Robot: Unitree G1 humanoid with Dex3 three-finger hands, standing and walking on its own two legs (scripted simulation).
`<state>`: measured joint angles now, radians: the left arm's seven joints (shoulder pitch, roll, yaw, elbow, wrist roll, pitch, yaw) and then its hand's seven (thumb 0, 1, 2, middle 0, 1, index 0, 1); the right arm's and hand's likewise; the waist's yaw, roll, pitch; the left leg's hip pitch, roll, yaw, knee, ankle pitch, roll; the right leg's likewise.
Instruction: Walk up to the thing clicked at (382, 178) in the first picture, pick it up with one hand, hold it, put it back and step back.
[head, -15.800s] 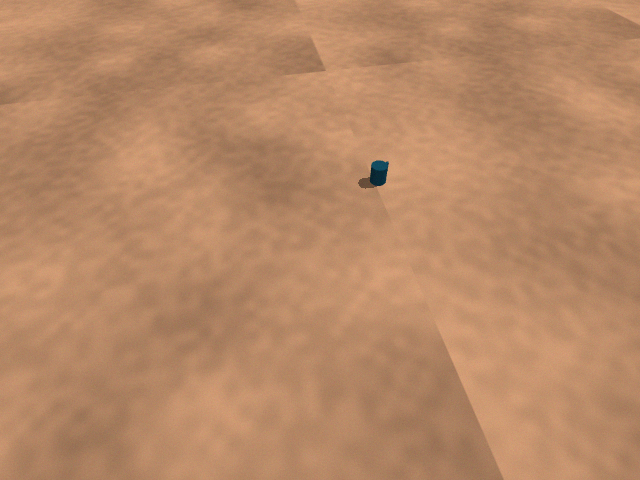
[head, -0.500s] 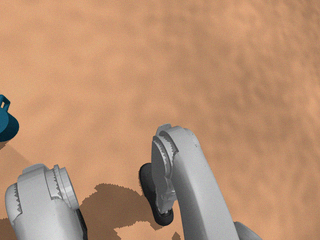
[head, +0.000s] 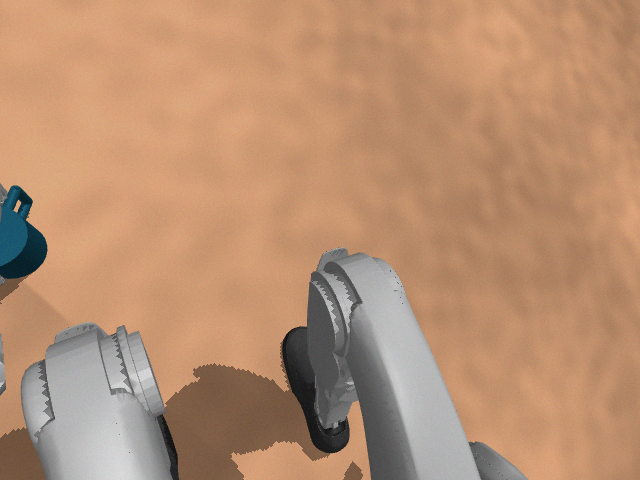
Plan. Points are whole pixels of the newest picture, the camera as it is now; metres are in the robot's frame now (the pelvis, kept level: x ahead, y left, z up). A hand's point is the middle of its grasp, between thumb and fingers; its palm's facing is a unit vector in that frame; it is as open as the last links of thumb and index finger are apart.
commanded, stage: settle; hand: left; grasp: from above
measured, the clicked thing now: (6, 231) +0.46 +0.27 -0.26
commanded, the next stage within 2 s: lift in 0.64 s
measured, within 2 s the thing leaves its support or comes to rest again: leaves its support in 0.18 s
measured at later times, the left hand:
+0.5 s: hand out of the picture +0.43 +0.29 -0.14, palm faces -0.46 -0.09 -0.88, open 10.5 cm
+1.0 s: hand out of the picture +0.41 +0.30 -0.08, palm faces -0.44 -0.09 -0.89, open 10.4 cm
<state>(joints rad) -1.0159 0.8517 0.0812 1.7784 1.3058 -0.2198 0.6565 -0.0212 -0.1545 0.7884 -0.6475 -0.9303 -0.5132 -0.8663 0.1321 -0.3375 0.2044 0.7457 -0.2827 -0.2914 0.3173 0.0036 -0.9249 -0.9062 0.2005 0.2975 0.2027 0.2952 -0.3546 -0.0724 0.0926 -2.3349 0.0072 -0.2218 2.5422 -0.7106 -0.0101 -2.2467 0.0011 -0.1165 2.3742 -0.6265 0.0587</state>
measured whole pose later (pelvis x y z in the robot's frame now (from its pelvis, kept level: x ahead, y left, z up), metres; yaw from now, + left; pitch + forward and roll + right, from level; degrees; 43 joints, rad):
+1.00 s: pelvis +0.00 -0.01 +0.07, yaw +7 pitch +35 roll -6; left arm -0.79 0.60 0.01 1.19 1.15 -0.09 0.30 0.02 -0.04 0.66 -0.88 -0.74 -0.60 -0.61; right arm 0.18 -0.28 -0.01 0.72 -0.08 -0.05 0.11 0.01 -0.92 -0.91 0.20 0.30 0.21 0.30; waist -0.22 0.03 -0.11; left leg -2.19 0.01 -0.10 2.26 -0.67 -0.01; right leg -2.15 -0.03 -0.03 2.18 -0.63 0.03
